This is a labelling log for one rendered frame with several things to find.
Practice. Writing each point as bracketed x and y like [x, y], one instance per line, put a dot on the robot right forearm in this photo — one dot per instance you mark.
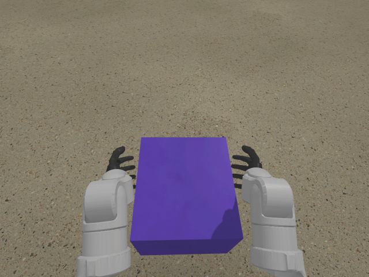
[274, 248]

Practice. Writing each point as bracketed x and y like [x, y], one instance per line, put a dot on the robot right hand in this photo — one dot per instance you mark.
[252, 160]

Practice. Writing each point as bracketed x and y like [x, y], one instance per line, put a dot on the carton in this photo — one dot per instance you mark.
[185, 200]

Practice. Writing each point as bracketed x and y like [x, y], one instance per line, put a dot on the robot left forearm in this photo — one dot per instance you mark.
[104, 219]

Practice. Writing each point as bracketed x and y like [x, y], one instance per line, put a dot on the robot left hand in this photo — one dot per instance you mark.
[115, 161]

